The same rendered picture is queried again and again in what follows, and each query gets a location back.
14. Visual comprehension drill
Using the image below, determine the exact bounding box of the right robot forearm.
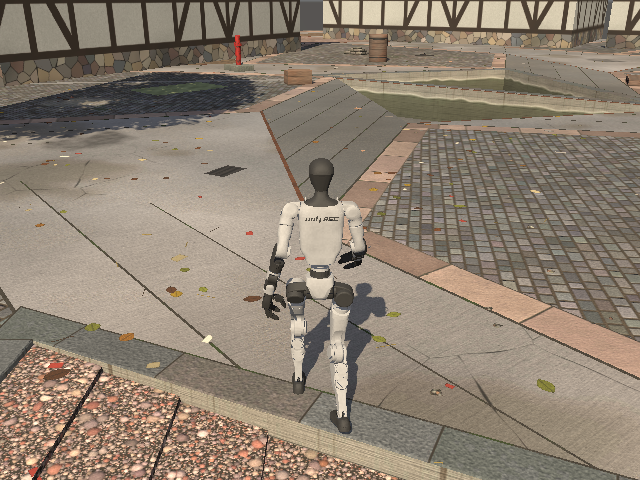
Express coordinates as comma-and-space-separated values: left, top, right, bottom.
352, 238, 367, 261

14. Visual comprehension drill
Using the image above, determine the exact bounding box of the robot left upper arm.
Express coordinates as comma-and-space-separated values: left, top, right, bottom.
275, 201, 301, 259

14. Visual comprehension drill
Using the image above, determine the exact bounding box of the robot right upper arm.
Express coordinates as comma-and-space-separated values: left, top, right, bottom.
341, 201, 365, 253

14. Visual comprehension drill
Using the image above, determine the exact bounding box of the robot torso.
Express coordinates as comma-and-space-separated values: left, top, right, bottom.
297, 197, 344, 300

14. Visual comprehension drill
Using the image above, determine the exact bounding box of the left robot forearm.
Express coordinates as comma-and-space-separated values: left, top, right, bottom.
263, 243, 285, 295

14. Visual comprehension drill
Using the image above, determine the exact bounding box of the right robot hand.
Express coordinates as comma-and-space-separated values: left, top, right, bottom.
338, 251, 362, 269

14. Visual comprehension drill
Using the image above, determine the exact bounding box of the left robot shin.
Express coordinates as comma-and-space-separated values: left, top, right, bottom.
290, 320, 305, 382

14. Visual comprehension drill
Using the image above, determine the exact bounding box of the left robot hand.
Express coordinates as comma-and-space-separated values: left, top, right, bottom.
262, 293, 286, 320

